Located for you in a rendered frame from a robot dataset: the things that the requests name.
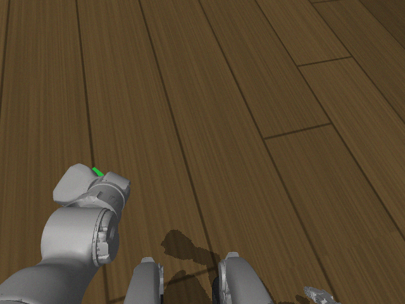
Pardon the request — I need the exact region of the right robot hand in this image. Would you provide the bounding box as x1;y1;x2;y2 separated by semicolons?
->
304;286;341;304

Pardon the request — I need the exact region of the cube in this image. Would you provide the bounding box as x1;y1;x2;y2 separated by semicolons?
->
93;167;104;176

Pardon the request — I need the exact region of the left robot arm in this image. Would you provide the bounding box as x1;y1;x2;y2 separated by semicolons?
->
0;171;131;304

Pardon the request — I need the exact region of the left robot hand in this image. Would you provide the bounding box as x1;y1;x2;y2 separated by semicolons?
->
53;163;98;206

